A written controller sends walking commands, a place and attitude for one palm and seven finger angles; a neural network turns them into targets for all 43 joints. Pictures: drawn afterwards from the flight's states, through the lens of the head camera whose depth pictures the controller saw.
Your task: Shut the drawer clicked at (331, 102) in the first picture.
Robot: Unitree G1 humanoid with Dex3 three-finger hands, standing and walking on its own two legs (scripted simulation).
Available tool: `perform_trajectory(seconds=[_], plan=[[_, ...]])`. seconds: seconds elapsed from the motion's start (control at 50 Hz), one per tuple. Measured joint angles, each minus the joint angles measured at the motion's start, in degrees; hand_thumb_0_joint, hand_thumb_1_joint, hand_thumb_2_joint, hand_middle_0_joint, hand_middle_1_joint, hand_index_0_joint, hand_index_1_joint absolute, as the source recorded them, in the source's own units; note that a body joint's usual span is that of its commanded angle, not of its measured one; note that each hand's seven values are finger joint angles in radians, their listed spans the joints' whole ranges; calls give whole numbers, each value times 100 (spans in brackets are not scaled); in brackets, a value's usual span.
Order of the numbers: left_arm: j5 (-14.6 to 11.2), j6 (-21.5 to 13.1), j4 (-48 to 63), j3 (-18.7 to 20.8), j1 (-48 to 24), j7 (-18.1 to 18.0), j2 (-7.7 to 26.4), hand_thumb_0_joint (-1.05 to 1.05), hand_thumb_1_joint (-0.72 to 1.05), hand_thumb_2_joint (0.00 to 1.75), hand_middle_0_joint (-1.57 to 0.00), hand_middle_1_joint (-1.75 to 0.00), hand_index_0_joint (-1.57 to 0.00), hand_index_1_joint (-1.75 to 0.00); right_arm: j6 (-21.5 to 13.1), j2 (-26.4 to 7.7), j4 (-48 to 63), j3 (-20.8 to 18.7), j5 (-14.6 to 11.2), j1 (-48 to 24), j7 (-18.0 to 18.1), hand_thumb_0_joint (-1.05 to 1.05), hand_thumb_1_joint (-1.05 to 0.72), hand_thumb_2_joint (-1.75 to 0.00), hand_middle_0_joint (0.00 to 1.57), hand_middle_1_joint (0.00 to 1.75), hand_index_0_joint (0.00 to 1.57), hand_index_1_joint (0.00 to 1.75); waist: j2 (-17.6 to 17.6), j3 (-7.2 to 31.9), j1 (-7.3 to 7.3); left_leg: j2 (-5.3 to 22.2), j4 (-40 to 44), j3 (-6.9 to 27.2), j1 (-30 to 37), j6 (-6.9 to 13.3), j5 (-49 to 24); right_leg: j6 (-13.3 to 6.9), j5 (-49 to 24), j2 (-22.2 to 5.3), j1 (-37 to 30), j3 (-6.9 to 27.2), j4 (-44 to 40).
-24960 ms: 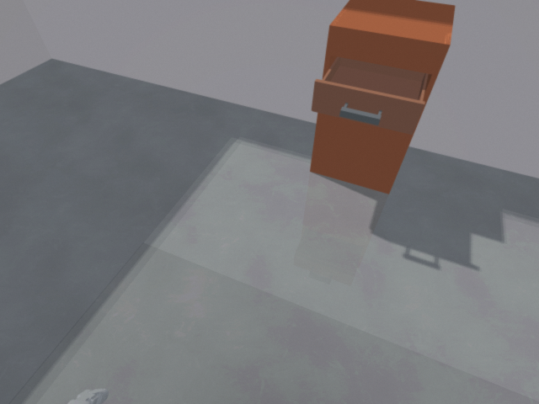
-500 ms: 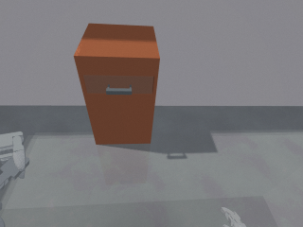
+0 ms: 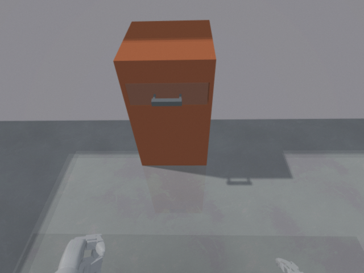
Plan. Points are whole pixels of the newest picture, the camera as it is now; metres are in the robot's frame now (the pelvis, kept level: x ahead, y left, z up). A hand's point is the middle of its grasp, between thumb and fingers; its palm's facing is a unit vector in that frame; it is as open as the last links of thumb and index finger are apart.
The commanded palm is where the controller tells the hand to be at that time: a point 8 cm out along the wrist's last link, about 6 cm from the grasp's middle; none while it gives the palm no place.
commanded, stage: let the arm hang, fingers relaxed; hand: left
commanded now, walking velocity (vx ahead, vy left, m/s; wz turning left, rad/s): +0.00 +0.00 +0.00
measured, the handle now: (167, 99) +0.88 +0.11 -0.16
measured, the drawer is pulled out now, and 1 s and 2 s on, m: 0.00 0.00 0.00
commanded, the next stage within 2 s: look to check the result in 0.92 s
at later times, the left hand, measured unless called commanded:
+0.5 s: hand out of the picture -0.04 +0.19 -0.15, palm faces +0.03 -0.98 -0.18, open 6.4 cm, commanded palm none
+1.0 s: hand out of the picture -0.01 +0.18 -0.15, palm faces +0.02 -0.98 -0.17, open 7.4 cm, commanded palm none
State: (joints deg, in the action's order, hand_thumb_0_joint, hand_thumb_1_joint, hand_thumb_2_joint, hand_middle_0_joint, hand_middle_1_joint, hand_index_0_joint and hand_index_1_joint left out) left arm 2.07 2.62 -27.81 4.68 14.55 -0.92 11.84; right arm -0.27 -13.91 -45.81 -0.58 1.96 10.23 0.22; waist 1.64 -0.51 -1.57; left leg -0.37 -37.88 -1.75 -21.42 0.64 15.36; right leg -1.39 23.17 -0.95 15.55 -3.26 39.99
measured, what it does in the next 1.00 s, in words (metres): stands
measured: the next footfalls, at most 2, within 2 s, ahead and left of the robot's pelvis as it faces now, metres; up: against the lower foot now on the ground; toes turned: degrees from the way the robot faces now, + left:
none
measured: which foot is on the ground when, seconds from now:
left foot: down 0.00-1.00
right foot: down 0.00-1.00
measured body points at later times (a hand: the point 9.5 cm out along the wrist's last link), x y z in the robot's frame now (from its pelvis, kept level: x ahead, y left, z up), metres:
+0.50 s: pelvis +0.00 +0.02 +0.02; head +0.02 +0.02 +0.47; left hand -0.04 +0.24 -0.14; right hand +0.00 -0.20 -0.14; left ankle +0.05 +0.12 -0.72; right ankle -0.02 -0.10 -0.72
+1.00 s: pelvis +0.01 +0.02 +0.02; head +0.02 +0.01 +0.47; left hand -0.01 +0.23 -0.14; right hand -0.04 -0.18 -0.14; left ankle +0.05 +0.12 -0.72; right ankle -0.02 -0.10 -0.72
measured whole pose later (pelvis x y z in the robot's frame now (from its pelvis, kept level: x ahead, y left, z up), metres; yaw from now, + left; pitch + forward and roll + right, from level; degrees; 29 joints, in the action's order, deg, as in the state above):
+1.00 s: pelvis +0.01 +0.02 +0.02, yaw -1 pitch -2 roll +0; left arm 0.8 0.0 -65.8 0.8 17.5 -2.1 6.2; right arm 0.3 -5.3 -66.3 -0.9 1.1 18.9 2.2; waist 0.9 -3.3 -0.8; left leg -0.6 -24.5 -2.3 -13.3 1.7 9.3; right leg -0.2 15.7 -0.6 7.2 -2.5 24.8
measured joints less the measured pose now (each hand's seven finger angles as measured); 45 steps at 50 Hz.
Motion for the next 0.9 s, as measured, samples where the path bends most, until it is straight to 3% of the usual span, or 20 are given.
perform_trajectory(seconds=[0.06,0.08,0.14,0.2,0.36,0.54,0.68,0.9], plan=[[10,9,-1343,-350,118,-23,-304,2,91,90,-120,-142,-119,-140,144,250,-253,32,-3,-4,-6,1,-91,-90,20,30,20,30,-97,-151,-26,77,91,92,135,-24,64,-67,-80,109,-214,-61,-264],[35,-61,-1586,-245,128,-175,-262,2,90,90,-117,-143,-116,-136,154,345,-348,37,-13,35,4,1,-91,-90,20,30,20,30,-152,-214,1,109,173,134,177,-52,-135,-80,-126,149,-280,-96,-359],[-54,-62,-2249,-183,138,-116,-9,2,90,90,-108,-136,-106,-125,171,541,-711,51,-24,163,52,0,-92,-90,20,30,20,30,-273,-332,136,138,421,168,320,-85,-207,-71,-303,194,-469,-124,-720],[-89,-48,-2748,-233,227,-46,59,2,90,90,-96,-122,-95,-113,190,467,-993,-18,-45,228,125,-1,-94,-90,20,30,21,30,-205,-390,207,136,712,175,415,-41,-329,-32,-531,208,-615,-129,-1132],[-115,-119,-3619,-405,451,-15,-100,1,90,90,-64,-82,-64,-79,162,343,-1601,1,-93,359,153,0,-93,-90,20,30,20,29,-91,-442,249,42,1249,80,693,53,-601,63,-808,119,-852,-48,-1631],[-125,-182,-3881,-482,302,-46,-406,1,90,90,-32,-45,-32,-44,139,583,-1913,45,-91,483,160,0,-92,-90,19,30,20,29,-68,-347,179,-22,1422,2,845,107,-684,116,-846,47,-926,21,-1675],[-121,-233,-3799,-457,174,-68,-551,1,90,90,-23,-34,-23,-33,108,769,-1999,27,-78,676,167,0,-92,-90,19,30,20,29,-80,-256,114,-39,1408,-35,816,125,-675,131,-818,24,-860,57,-1603],[-122,-251,-3765,-393,221,-107,-565,1,91,90,-20,-31,-20,-30,69,884,-2050,-13,-79,873,189,0,-91,-90,19,30,20,29,-72,-254,72,-43,1368,-57,801,122,-632,126,-758,16,-820,79,-1522]])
